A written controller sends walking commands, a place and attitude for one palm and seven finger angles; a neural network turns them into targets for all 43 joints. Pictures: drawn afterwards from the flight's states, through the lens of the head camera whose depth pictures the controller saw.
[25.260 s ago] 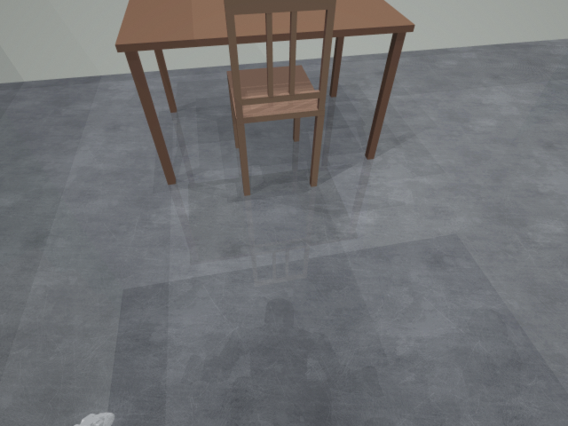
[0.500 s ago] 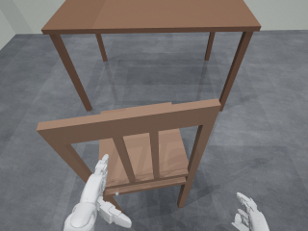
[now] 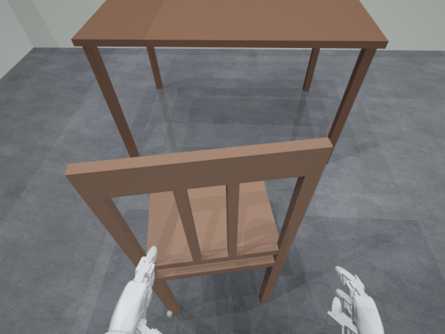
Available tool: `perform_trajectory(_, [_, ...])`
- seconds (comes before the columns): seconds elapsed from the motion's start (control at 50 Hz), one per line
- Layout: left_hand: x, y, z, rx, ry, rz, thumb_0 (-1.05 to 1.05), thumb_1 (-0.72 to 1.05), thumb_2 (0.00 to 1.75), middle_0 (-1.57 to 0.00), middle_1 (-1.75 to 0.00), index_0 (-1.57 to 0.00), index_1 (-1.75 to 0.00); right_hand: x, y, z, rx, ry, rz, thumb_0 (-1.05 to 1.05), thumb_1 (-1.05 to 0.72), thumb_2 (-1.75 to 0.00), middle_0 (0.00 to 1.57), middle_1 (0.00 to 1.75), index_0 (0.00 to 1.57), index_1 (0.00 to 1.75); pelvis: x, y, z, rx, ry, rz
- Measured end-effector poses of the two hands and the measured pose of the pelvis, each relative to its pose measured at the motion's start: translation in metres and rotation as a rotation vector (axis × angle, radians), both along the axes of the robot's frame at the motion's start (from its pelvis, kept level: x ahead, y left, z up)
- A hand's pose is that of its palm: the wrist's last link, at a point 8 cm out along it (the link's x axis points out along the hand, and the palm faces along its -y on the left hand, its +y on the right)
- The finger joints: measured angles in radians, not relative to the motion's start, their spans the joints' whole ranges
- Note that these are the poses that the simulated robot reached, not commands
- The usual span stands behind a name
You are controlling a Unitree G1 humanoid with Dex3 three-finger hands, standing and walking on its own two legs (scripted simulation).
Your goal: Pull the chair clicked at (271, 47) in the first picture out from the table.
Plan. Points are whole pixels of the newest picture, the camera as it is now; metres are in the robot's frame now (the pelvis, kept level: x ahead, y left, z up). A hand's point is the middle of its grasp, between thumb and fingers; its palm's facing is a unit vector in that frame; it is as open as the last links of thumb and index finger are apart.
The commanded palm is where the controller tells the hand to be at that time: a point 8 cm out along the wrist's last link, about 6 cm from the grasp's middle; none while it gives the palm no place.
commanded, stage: draw the hand back to the body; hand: left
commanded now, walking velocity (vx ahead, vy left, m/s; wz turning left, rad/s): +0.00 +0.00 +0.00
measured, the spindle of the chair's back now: (189, 228) +0.33 +0.08 -0.03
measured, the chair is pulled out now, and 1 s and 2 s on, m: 0.63 0.63 0.63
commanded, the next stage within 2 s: step back with the hand held close in 1.58 s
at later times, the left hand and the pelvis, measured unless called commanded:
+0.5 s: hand (117, 290) +0.18 +0.15 +0.09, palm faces +0.03 -0.99 -0.10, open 17.4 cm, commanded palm +0.14 +0.21 +0.10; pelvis -0.01 +0.00 -0.01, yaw +0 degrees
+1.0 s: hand (36, 245) +0.21 +0.24 +0.16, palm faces +0.37 -0.83 -0.42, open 12.3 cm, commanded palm +0.16 +0.28 +0.19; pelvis +0.02 +0.00 +0.05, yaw -1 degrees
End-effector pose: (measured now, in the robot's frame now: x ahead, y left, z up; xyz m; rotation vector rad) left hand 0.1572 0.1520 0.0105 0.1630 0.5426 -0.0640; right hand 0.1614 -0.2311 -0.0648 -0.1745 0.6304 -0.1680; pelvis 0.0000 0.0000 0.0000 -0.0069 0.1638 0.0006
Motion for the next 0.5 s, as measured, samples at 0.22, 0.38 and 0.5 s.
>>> perform_trajectory(0.22, [0.005, 0.015, 0.052, -0.144, -0.527, 0.082, -0.01, -0.54, 0.20, -0.01, 0.00, 0.00, 0.00, -0.001, 0.003, -0.025, 0.021, 0.000, 0.017, 0.01, -0.90, -0.90, 0.20, 0.30, 0.21, 0.30, -0.010, 0.000, -0.022, -0.004, 0.055, -0.006])
perform_trajectory(0.38, [-0.004, 0.032, 0.057, -0.087, -0.453, 0.031, -0.01, -0.55, 0.20, 0.00, 0.00, 0.00, 0.00, 0.001, 0.010, -0.033, 0.072, 0.020, -0.014, 0.01, -0.90, -0.90, 0.20, 0.30, 0.21, 0.30, -0.012, -0.001, -0.022, -0.005, 0.029, -0.011])
perform_trajectory(0.5, [-0.003, 0.053, 0.088, -0.060, -0.522, 0.074, -0.01, -0.53, 0.21, -0.01, 0.00, -0.01, -0.01, 0.003, 0.008, -0.018, 0.061, -0.005, -0.025, 0.01, -0.90, -0.89, 0.20, 0.30, 0.21, 0.30, -0.007, -0.003, -0.009, -0.012, 0.004, 0.001])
